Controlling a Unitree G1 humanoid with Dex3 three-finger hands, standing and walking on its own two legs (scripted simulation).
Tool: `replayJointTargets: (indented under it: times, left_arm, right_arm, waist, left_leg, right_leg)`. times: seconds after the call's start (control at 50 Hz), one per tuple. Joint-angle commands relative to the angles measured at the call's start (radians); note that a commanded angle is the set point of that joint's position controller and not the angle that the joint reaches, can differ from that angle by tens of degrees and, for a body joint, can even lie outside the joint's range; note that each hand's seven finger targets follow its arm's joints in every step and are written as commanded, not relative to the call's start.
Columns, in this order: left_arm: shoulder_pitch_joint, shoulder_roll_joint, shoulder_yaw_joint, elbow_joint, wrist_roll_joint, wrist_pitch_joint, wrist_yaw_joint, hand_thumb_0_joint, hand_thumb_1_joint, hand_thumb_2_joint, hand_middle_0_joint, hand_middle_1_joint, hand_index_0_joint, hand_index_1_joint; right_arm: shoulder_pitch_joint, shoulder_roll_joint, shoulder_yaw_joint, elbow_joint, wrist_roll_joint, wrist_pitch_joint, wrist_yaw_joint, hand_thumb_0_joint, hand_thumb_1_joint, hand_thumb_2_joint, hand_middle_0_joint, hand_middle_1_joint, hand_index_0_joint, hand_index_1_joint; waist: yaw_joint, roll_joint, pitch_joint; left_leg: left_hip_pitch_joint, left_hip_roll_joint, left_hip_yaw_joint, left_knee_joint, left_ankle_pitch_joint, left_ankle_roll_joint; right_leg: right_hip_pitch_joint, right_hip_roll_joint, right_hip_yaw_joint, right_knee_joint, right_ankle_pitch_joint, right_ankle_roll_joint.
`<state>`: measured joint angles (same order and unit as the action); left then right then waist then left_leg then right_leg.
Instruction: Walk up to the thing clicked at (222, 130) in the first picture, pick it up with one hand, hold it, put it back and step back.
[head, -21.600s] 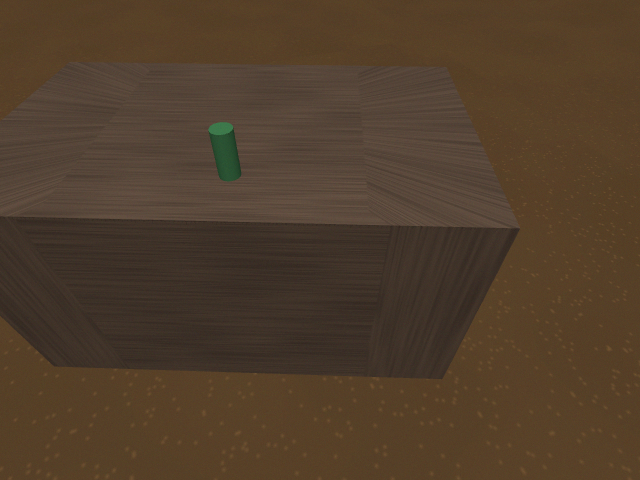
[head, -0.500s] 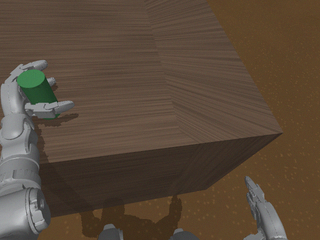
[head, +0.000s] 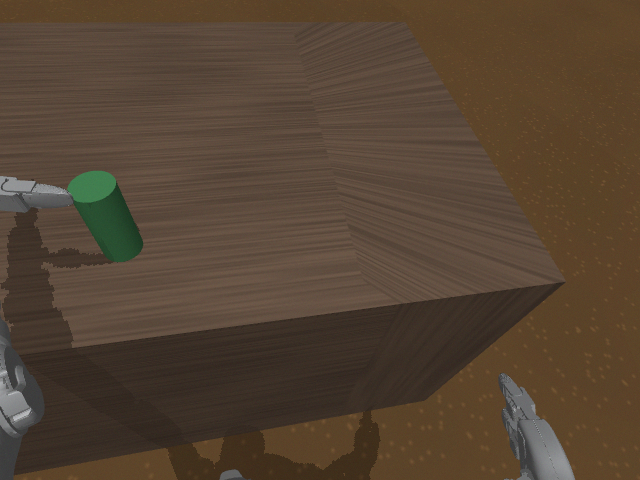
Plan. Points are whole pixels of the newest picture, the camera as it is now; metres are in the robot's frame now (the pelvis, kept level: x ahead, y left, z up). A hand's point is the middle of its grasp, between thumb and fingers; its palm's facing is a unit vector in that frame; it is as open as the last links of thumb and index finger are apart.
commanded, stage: rise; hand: left
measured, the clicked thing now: (109, 219) +0.47 +0.24 +0.04
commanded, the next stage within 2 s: sink last in 0.04 s
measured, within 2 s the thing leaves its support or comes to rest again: neither
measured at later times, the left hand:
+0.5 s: hand out of the picture +0.38 +0.39 +0.10, palm faces +0.46 -0.80 -0.38, open 17.6 cm
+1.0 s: hand out of the picture +0.17 +0.23 +0.15, palm faces +0.37 -0.85 -0.38, open 17.4 cm
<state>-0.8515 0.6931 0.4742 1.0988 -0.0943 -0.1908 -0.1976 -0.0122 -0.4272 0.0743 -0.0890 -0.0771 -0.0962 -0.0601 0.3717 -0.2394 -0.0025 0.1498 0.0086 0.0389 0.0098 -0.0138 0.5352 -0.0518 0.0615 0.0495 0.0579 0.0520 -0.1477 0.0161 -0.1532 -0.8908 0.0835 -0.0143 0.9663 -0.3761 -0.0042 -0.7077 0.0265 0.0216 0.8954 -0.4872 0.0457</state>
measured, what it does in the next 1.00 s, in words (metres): stands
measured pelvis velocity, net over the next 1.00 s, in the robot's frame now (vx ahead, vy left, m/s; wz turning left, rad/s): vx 0.00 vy -0.02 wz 0.05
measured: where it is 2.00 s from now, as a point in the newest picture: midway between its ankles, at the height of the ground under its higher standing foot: outside the picture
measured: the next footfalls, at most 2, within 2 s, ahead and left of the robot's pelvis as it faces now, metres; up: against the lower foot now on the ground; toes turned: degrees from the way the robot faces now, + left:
none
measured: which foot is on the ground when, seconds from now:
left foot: down 0.00-1.00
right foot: down 0.00-1.00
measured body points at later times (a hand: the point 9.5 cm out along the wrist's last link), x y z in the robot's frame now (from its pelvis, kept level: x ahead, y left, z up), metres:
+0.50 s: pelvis +0.02 +0.01 +0.03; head +0.05 +0.03 +0.47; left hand +0.35 +0.43 +0.13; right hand +0.18 -0.26 -0.01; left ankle +0.04 +0.12 -0.68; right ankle -0.03 -0.16 -0.68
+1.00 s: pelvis +0.00 -0.02 +0.03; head -0.01 -0.04 +0.48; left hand +0.15 +0.28 +0.18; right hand +0.18 -0.27 -0.01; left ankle +0.04 +0.12 -0.68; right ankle -0.03 -0.16 -0.68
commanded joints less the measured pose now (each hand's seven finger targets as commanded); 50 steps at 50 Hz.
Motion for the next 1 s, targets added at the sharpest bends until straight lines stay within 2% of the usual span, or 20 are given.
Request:
replayJointTargets:
  times: [0.0,0.02,0.04,0.08,0.12,0.16,0.24,0.32,0.38,0.44,0.54,0.58,0.64,0.7,0.76,0.8,0.82,0.84,0.88,0.98]
  left_arm:
    - [-0.268,0.399,0.023,-0.158,0.095,0.001,-0.003,0.000,-0.596,0.042,-0.060,-0.079,-0.068,-0.076]
    - [-0.248,0.340,0.017,-0.125,0.081,0.022,0.031,0.000,-0.607,0.035,-0.063,-0.079,-0.071,-0.075]
    - [-0.300,0.350,0.008,-0.175,0.076,0.029,0.038,0.000,-0.598,0.038,-0.062,-0.082,-0.071,-0.077]
    - [-0.321,0.450,0.053,-0.215,0.095,0.039,0.062,0.000,-0.604,0.040,-0.061,-0.087,-0.070,-0.082]
    - [-0.348,0.550,0.106,-0.243,0.119,0.051,0.097,0.000,-0.595,0.038,-0.062,-0.092,-0.075,-0.083]
    - [-0.352,0.578,0.113,-0.280,0.130,0.054,0.125,0.000,-0.603,0.021,-0.083,-0.058,-0.082,-0.059]
    - [-0.261,0.411,0.016,-0.215,0.135,0.069,0.158,0.000,-0.592,0.020,-0.075,-0.039,-0.070,-0.044]
    - [-0.134,0.317,-0.041,-0.264,0.131,0.089,0.186,0.000,-0.593,0.031,-0.070,-0.033,-0.059,-0.044]
    - [0.018,0.205,-0.088,-0.347,0.119,0.098,0.192,0.000,-0.590,0.036,-0.067,-0.030,-0.054,-0.043]
    - [0.231,0.233,-0.031,-0.517,0.094,0.110,0.204,0.000,-0.592,0.034,-0.072,-0.039,-0.062,-0.049]
    - [0.597,0.131,-0.002,-1.008,0.044,0.126,0.231,0.000,-0.559,0.029,-0.063,-0.040,-0.059,-0.045]
    - [0.627,0.136,0.028,-1.206,0.030,0.122,0.251,0.000,-0.548,0.016,-0.062,-0.039,-0.062,-0.039]
    - [0.777,0.109,0.063,-1.374,0.018,0.123,0.283,0.000,-0.534,0.015,-0.056,-0.035,-0.056,-0.034]
    - [0.936,-0.023,0.010,-1.411,0.009,0.126,0.298,0.000,-0.532,0.005,-0.056,-0.033,-0.058,-0.030]
    - [1.054,-0.151,-0.083,-1.515,0.007,0.111,0.285,0.000,-0.534,0.004,-0.057,-0.044,-0.063,-0.037]
    - [1.111,-0.216,-0.141,-1.587,0.006,0.097,0.274,0.000,-0.535,0.011,-0.054,-0.046,-0.059,-0.041]
    - [1.101,-0.166,-0.102,-1.668,0.007,0.081,0.277,0.000,-0.526,0.010,-0.053,-0.048,-0.059,-0.041]
    - [1.177,-0.184,-0.108,-1.631,0.010,0.074,0.272,0.000,-0.532,0.016,-0.053,-0.048,-0.057,-0.043]
    - [1.261,-0.149,-0.047,-1.638,0.006,0.068,0.271,0.000,-0.513,0.010,-0.049,-0.052,-0.058,-0.042]
    - [1.307,-0.128,0.017,-1.717,-0.006,0.025,0.258,0.000,-0.501,0.003,-0.043,-0.044,-0.053,-0.033]
  right_arm:
    - [-0.016,-0.161,-0.071,-0.229,0.012,-0.044,-0.002,0.000,0.580,-0.049,0.050,0.053,0.050,0.053]
    - [-0.001,-0.137,-0.056,-0.216,0.019,-0.033,0.001,0.000,0.565,-0.053,0.050,0.053,0.051,0.053]
    - [-0.008,-0.137,-0.045,-0.205,0.024,-0.027,0.003,0.000,0.573,-0.051,0.050,0.053,0.051,0.053]
    - [0.003,-0.187,-0.104,-0.176,0.027,-0.014,-0.005,0.000,0.571,-0.052,0.050,0.054,0.051,0.054]
    - [0.040,-0.192,-0.108,-0.121,0.029,0.003,-0.004,0.000,0.563,-0.053,0.050,0.054,0.051,0.054]
    - [-0.008,-0.201,-0.123,-0.154,0.036,0.003,-0.008,0.000,0.501,-0.071,0.053,0.054,0.053,0.054]
    - [-0.044,-0.178,-0.121,-0.066,0.043,-0.007,-0.009,0.000,0.508,-0.069,0.053,0.054,0.053,0.054]
    - [-0.072,-0.201,-0.144,-0.044,0.042,-0.029,-0.006,0.000,0.517,-0.067,0.053,0.054,0.052,0.054]
    - [-0.039,-0.158,-0.105,-0.054,0.045,-0.045,0.002,0.000,0.520,-0.066,0.053,0.054,0.052,0.054]
    - [0.036,-0.240,-0.198,0.018,0.051,-0.039,-0.008,0.000,0.506,-0.067,0.054,0.054,0.053,0.054]
    - [0.025,-0.167,-0.152,-0.057,0.075,-0.033,-0.008,0.000,0.523,-0.062,0.054,0.054,0.053,0.054]
    - [-0.007,-0.226,-0.227,-0.077,0.077,-0.031,-0.024,0.000,0.527,-0.058,0.054,0.053,0.053,0.053]
    - [-0.035,-0.222,-0.239,-0.093,0.079,-0.027,-0.047,0.000,0.534,-0.055,0.054,0.053,0.053,0.053]
    - [-0.018,-0.202,-0.253,-0.073,0.074,-0.025,-0.071,0.000,0.532,-0.053,0.055,0.053,0.053,0.053]
    - [0.003,-0.098,-0.160,-0.066,0.068,-0.029,-0.065,0.000,0.529,-0.052,0.056,0.052,0.054,0.052]
    - [-0.039,-0.093,-0.142,-0.125,0.068,-0.043,-0.064,0.000,0.535,-0.051,0.056,0.053,0.054,0.053]
    - [-0.030,-0.117,-0.170,-0.133,0.066,-0.050,-0.068,0.000,0.541,-0.049,0.056,0.053,0.054,0.053]
    - [-0.015,-0.116,-0.168,-0.115,0.061,-0.052,-0.069,0.000,0.541,-0.050,0.055,0.053,0.053,0.053]
    - [0.028,-0.188,-0.251,-0.105,0.057,-0.054,-0.076,0.000,0.549,-0.046,0.055,0.053,0.054,0.053]
    - [0.017,-0.147,-0.248,-0.137,0.058,-0.060,-0.068,0.000,0.558,-0.042,0.056,0.053,0.054,0.053]
  waist:
    - [0.068,0.123,-0.429]
    - [0.044,0.088,-0.376]
    - [0.042,0.085,-0.365]
    - [0.050,0.091,-0.404]
    - [0.068,0.121,-0.427]
    - [0.064,0.150,-0.421]
    - [0.058,0.224,-0.325]
    - [0.080,0.262,-0.350]
    - [0.107,0.223,-0.347]
    - [0.125,0.169,-0.289]
    - [0.172,0.114,-0.204]
    - [0.165,0.134,-0.201]
    - [0.178,0.139,-0.131]
    - [0.156,0.095,-0.098]
    - [0.169,0.075,-0.049]
    - [0.165,0.034,-0.022]
    - [0.169,0.038,-0.035]
    - [0.169,0.021,-0.014]
    - [0.170,-0.019,0.008]
    - [0.184,-0.024,0.051]
  left_leg:
    - [0.482,-0.037,0.017,-0.147,0.323,0.024]
    - [0.475,-0.037,0.017,-0.155,0.322,0.023]
    - [0.466,-0.038,0.015,-0.158,0.312,0.024]
    - [0.497,-0.042,0.021,-0.166,0.312,0.026]
    - [0.522,-0.046,0.022,-0.168,0.335,0.030]
    - [0.554,-0.045,0.024,-0.179,0.332,0.026]
    - [0.601,-0.036,0.018,-0.215,0.319,0.007]
    - [0.686,-0.017,0.007,-0.228,0.425,-0.011]
    - [0.700,-0.009,0.005,-0.237,0.501,-0.014]
    - [0.679,-0.009,0.005,-0.259,0.485,-0.012]
    - [0.626,-0.034,0.030,-0.297,0.449,-0.006]
    - [0.635,-0.040,0.037,-0.311,0.393,-0.009]
    - [0.604,-0.054,0.053,-0.332,0.292,-0.011]
    - [0.615,-0.057,0.065,-0.326,0.286,-0.001]
    - [0.602,-0.059,0.070,-0.321,0.267,0.001]
    - [0.596,-0.058,0.069,-0.330,0.229,0.004]
    - [0.600,-0.060,0.071,-0.330,0.215,0.004]
    - [0.595,-0.064,0.074,-0.328,0.209,0.008]
    - [0.577,-0.068,0.075,-0.327,0.188,0.010]
    - [0.556,-0.076,0.080,-0.327,0.151,0.012]
  right_leg:
    - [0.084,0.019,-0.056,-0.146,0.368,-0.036]
    - [0.077,0.026,-0.060,-0.151,0.367,-0.034]
    - [0.088,0.023,-0.057,-0.154,0.366,-0.031]
    - [0.123,0.017,-0.049,-0.161,0.381,-0.026]
    - [0.142,0.012,-0.045,-0.172,0.391,-0.027]
    - [0.144,0.009,-0.039,-0.183,0.374,-0.031]
    - [0.073,0.009,-0.046,-0.209,0.310,-0.046]
    - [0.067,0.016,-0.068,-0.218,0.332,-0.054]
    - [0.117,0.020,-0.086,-0.224,0.363,-0.058]
    - [0.148,0.020,-0.097,-0.238,0.351,-0.054]
    - [0.254,0.009,-0.099,-0.253,0.397,-0.048]
    - [0.273,0.003,-0.086,-0.257,0.372,-0.050]
    - [0.284,-0.006,-0.065,-0.281,0.320,-0.046]
    - [0.280,-0.010,-0.056,-0.285,0.336,-0.038]
    - [0.261,-0.014,-0.063,-0.283,0.307,-0.038]
    - [0.252,-0.012,-0.067,-0.287,0.274,-0.038]
    - [0.255,-0.013,-0.067,-0.286,0.259,-0.039]
    - [0.252,-0.015,-0.066,-0.292,0.260,-0.035]
    - [0.246,-0.018,-0.065,-0.298,0.244,-0.031]
    - [0.244,-0.032,-0.054,-0.319,0.218,-0.024]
